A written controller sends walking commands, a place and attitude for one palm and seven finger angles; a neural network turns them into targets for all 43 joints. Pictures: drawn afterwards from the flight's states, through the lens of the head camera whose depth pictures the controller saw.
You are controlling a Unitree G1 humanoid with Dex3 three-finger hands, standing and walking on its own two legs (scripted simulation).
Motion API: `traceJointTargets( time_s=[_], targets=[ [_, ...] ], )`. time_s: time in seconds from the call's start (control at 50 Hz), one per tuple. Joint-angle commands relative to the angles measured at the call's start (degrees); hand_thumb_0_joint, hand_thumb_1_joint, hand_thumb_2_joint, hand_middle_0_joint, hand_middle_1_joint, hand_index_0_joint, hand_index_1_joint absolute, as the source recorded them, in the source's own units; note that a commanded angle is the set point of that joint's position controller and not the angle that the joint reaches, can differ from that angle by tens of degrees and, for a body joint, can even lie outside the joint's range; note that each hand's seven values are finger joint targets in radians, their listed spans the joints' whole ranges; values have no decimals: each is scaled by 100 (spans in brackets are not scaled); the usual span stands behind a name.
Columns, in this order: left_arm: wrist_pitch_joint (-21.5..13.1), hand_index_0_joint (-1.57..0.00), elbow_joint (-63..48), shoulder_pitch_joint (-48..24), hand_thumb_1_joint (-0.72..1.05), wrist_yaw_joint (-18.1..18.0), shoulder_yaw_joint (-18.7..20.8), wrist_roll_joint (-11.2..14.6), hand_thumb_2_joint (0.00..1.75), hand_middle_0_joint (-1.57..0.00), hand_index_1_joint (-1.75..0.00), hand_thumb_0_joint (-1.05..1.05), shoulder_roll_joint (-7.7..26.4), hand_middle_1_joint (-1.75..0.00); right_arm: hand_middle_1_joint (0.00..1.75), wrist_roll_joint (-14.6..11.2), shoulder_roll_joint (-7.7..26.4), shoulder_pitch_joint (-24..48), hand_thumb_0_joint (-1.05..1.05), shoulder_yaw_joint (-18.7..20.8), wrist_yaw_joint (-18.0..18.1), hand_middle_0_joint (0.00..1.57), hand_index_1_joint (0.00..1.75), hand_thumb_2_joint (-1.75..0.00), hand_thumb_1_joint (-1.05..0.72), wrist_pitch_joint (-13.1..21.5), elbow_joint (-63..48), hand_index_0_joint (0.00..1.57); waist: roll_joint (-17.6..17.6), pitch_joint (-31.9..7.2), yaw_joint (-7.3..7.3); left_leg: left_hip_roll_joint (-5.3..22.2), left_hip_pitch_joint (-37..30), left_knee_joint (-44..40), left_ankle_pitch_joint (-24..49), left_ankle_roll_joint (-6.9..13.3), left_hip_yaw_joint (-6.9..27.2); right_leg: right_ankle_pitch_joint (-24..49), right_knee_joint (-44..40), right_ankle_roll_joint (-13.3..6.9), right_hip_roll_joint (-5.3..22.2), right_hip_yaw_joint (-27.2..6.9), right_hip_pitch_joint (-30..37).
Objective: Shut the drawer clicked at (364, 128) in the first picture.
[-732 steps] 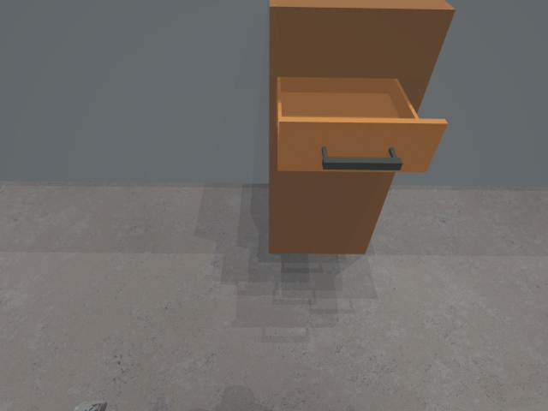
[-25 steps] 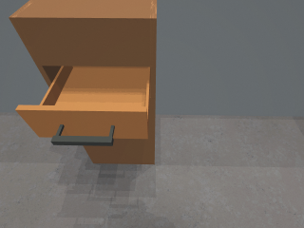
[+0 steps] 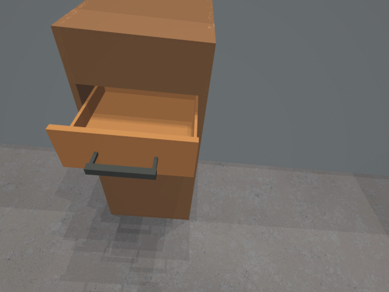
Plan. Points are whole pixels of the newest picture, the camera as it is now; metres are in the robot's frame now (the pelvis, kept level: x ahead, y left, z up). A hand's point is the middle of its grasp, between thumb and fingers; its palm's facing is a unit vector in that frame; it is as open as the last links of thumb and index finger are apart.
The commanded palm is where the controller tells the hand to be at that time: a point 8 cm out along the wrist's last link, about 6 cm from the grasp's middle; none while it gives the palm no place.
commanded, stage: come to a stop and stand still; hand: left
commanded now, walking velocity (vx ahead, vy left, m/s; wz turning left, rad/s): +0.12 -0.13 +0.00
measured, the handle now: (123, 164) +0.43 +0.22 -0.02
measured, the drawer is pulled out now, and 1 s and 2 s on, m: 0.21 0.21 0.21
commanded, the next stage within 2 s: look again from close up in 0.16 s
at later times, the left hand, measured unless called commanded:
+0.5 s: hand out of the picture +0.06 +0.15 -0.18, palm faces -0.05 -0.97 -0.24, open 7.3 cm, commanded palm none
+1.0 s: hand out of the picture +0.06 +0.16 -0.12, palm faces +0.22 -0.95 -0.21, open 7.2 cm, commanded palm +0.10 +0.20 -0.06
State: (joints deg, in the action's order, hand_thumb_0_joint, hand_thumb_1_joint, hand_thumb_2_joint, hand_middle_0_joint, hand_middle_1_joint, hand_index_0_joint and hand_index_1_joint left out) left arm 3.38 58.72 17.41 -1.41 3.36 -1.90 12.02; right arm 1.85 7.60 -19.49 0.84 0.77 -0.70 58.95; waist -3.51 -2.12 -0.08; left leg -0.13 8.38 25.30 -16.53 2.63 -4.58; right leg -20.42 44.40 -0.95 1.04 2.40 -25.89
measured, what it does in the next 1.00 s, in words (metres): steps on the spot: right foot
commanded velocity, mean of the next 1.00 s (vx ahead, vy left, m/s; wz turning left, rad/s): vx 0.00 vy -0.02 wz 0.00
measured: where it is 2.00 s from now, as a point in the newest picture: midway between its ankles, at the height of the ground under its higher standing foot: outside the picture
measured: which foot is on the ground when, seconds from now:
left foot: down 0.00-1.00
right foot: up 0.00-0.34, down 0.36-1.00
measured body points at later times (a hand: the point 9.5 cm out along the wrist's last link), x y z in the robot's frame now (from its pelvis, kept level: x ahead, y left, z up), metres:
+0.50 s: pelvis +0.02 -0.03 -0.01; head +0.03 -0.04 +0.44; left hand +0.07 +0.20 -0.16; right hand -0.01 -0.24 -0.18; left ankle -0.03 +0.09 -0.74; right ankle +0.02 -0.13 -0.74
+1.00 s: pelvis -0.02 -0.03 -0.01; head -0.02 -0.03 +0.44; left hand +0.05 +0.21 -0.10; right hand +0.04 -0.26 -0.15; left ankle -0.03 +0.09 -0.74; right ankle +0.02 -0.13 -0.74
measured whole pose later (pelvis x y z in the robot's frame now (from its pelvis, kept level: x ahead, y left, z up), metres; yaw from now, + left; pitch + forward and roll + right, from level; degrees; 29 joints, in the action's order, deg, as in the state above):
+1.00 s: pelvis -0.02 -0.03 -0.01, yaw +0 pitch -3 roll +0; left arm 0.9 27.2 27.7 -5.7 0.4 5.8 9.5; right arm -2.0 10.9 -18.2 -0.4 4.3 7.9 53.5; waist 0.5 2.2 -1.6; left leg 1.3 8.7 28.7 -16.8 0.0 -3.9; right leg -13.2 29.5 -1.0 1.5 4.3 -13.1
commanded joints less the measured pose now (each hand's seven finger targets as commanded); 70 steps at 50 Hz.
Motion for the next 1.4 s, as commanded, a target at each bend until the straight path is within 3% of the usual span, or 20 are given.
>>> traceJointTargets(
  time_s=[0.0, 0.2, 0.22, 0.24, 0.28, 0.34, 0.38, 0.4, 0.46, 0.86, 0.88, 0.9, 0.92, 0.96, 1.06, 1.1, 1.16, 1.22, 1.28, 1.38],
  targets=[
    [-292, -20, -347, -92, 90, 167, 13, -9, 90, -20, -30, 0, 49, -30, 30, -33, 660, -93, 0, 20, 85, 20, 30, -90, -90, 231, -178, 20, 859, 1077, -96, 1323, 655, -1858, -708, 675, 1391, 494, 1879, 14, 24, -212, -918],
    [-296, -20, -280, -520, 90, 67, -130, 86, 90, -20, -30, 0, -222, -30, 30, 15, 489, -1182, 0, -39, 233, 20, 30, -90, -90, 357, 441, 20, 1032, 657, 235, 1558, -436, -976, 3311, 832, 972, -23, 722, 125, 219, -13, -575],
    [-296, -20, -269, -537, 90, 56, -142, 101, 90, -20, -30, 0, -261, -30, 30, 23, 509, -1139, 0, -23, 232, 20, 30, -90, -90, 324, 461, 20, 1134, 626, 241, 1547, -271, -916, 3217, 812, 950, -162, 329, 104, 191, 17, -221],
    [-341, -20, -646, -552, 90, 24, -302, 152, 90, -20, -30, 0, 555, -30, 30, -8, 1041, -322, 0, 89, 143, 20, 30, -90, -90, 215, -56, 20, 1158, 721, -9, 1644, 458, -1358, 978, 814, 1046, -474, 148, -53, 255, 56, 144],
    [-343, -20, -309, 319, 90, 82, -310, 33, 90, -20, -30, 0, 52, -30, 30, -12, 853, 117, 0, 167, 114, 20, 30, -90, -90, 317, -239, 20, 742, 403, -247, 1076, 1511, -586, -745, 271, 700, 616, -1130, 59, 54, 139, 1410],
    [-511, -20, -227, 599, 90, -74, -281, 85, 90, -20, -30, 0, 413, -30, 30, -77, 349, -387, 0, 26, 92, 20, 30, -90, -90, 214, -121, 20, -189, 39, -10, 287, 1445, 658, -672, -92, 180, 1037, -2230, -367, 993, -1301, 1726],
    [-500, -20, -218, 295, 90, -95, -256, 96, 90, -20, -30, 0, 482, -30, 30, -113, 120, -651, 0, 31, 50, 20, 30, -90, -90, 217, -19, 20, 233, -11, 308, 172, 630, 557, 61, -112, 225, 1395, -1995, -406, 1059, -917, 1100],
    [-537, -20, -206, 264, 90, -120, -212, 106, 90, -20, -30, 0, 377, -30, 30, -84, 271, -702, 0, 52, 83, 20, 30, -90, -90, 223, 76, 20, -45, -308, 299, 412, 535, 584, 1015, -78, 359, 2407, -1558, -303, 649, -706, 1421],
    [-557, -20, -100, 347, 90, -155, -213, 146, 90, -20, -30, 0, 257, -30, 30, -98, 493, -537, 0, 113, 150, 20, 30, -90, -90, 206, 130, 20, -82, -82, 166, 474, 512, 647, 1566, -164, 270, 3920, -1421, -219, 690, -521, 1733],
    [-533, -20, 63, 274, 90, -110, -213, 111, 90, -20, -30, 0, 301, -30, 30, -103, 672, 218, 0, 92, 103, 20, 30, -90, -90, 116, 246, 20, 294, 617, 92, 562, 138, -361, 549, -119, 418, 1529, -2518, -85, 559, -548, 1432],
    [-573, -20, 299, 719, 90, -312, -178, 71, 90, -20, -30, 0, 509, -30, 30, -143, 860, 781, 0, 87, 57, 20, 30, -90, -90, 169, -182, 20, -448, 1196, -235, 568, 992, 798, 243, -325, 171, 4174, -2224, 198, 925, -876, 1397],
    [-1872, -22, -8631, -3936, 90, -179, 233, 1395, 90, -22, -32, 0, 1416, -32, 30, -548, 1656, 846, 0, 89, 343, 20, 30, -90, -90, 1042, -2339, 20, 1152, -1933, 470, 45, -500, -235, 1191, -85, 350, 2719, -1718, -74, 425, -518, 2173],
    [-1494, -24, -7001, -1287, 90, -421, 185, 889, 90, -24, -34, 0, 960, -34, 30, -401, 1147, 1268, 0, -46, 560, 20, 30, -90, -90, 1504, -1954, 20, 1949, -1385, -77, 97, -531, -354, 1566, -57, 177, 1572, -1529, -232, 41, -174, 1928],
    [-677, -28, -5420, 453, 90, -598, -583, 991, 90, -28, -39, 0, -446, -39, 30, -532, 1035, 807, 0, 8, 457, 20, 30, -90, -90, 1725, -1637, 20, 1123, -373, 170, 207, 392, -305, 471, -166, 339, 722, -1654, -70, 5, 229, 1134],
    [-2007, -38, -5636, -427, 90, -8, -455, 1115, 90, -38, -50, 0, -419, -50, 30, -362, 1321, 931, 0, 94, 424, 20, 30, -90, -90, 2145, -2552, 20, -1190, 677, 360, -91, 1886, 719, -925, -178, 557, -1285, -1408, 82, -47, 275, -537],
    [-2803, -42, -4919, 503, 90, 532, -329, 1297, 90, -42, -54, 0, -633, -54, 30, -250, 1310, 1051, 0, 215, 232, 20, 30, -90, -90, 2249, -2785, 20, -1377, 414, -5, -96, 2599, 1396, -1108, -268, 451, -1739, -858, 42, -14, 174, -994],
    [-3642, -48, -4585, 1104, 90, 1511, 517, 1492, 90, -48, -60, 0, 118, -60, 30, -178, 1486, 1206, 0, 319, -100, 20, 30, -90, -90, 2087, -3354, 20, -404, -248, -348, -255, 3102, 2115, -926, -332, 239, -1440, -217, -151, 53, -139, -812],
    [-3142, -54, -5102, 552, 90, 1603, 680, 1371, 90, -54, -67, 0, 490, -67, 30, -356, 1443, 1419, 0, 243, -96, 20, 30, -90, -90, 1782, -3968, 20, 176, -774, -510, -332, 3594, 2129, -1256, -228, 131, -1437, 95, -112, 115, -267, -709],
    [-2829, -60, -6485, -456, 90, 1191, 638, 1472, 90, -60, -73, 0, 578, -73, 30, -406, 1337, 1442, 0, 206, 22, 20, 30, -90, -90, 1598, -4371, 20, 701, -875, -365, -244, 3683, 1976, -2255, -196, 305, -2296, 77, -99, 98, -466, -912],
    [-3656, -70, -8678, -1330, 90, 576, 39, 1244, 90, -70, -84, 0, 345, -84, 30, -215, 1178, 902, 0, 96, 153, 20, 30, -90, -90, 1766, -4014, 20, 1175, -1615, 174, 24, 2886, 2310, -1457, -93, 723, -1007, 610, -131, -103, -160, -1376]
  ],
)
